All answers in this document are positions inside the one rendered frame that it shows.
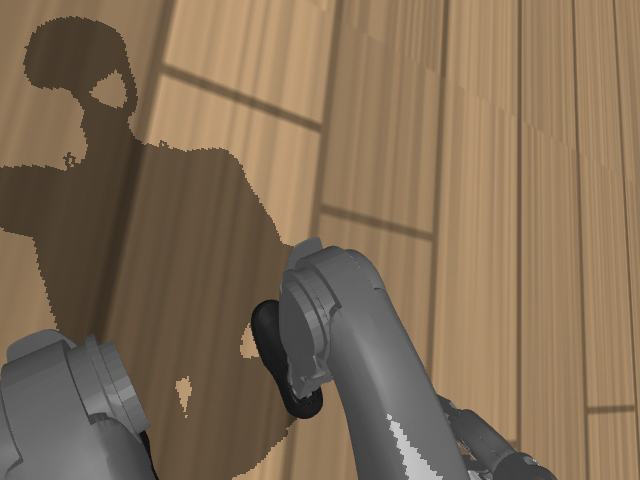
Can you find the left robot foot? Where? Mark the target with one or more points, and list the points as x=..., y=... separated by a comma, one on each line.
x=146, y=443

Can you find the right robot arm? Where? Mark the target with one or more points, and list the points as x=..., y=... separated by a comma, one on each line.
x=521, y=466

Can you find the right robot foot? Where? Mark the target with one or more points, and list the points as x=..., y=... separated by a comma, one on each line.
x=265, y=329

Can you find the right robot hand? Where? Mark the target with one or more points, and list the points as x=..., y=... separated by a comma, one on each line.
x=475, y=435

